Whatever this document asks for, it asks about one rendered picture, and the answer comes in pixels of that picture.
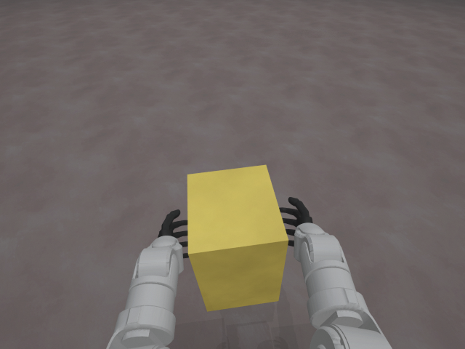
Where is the robot left hand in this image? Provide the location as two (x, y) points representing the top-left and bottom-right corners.
(158, 209), (189, 258)

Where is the right robot upper arm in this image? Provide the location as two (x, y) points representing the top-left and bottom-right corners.
(310, 324), (392, 349)

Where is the carton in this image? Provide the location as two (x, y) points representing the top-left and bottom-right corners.
(187, 165), (288, 312)

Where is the robot right forearm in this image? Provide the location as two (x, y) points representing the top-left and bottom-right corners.
(294, 222), (387, 340)

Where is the robot left forearm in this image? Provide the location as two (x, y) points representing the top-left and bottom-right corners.
(106, 236), (184, 349)

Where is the robot right hand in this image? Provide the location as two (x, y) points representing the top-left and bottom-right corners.
(279, 197), (313, 246)

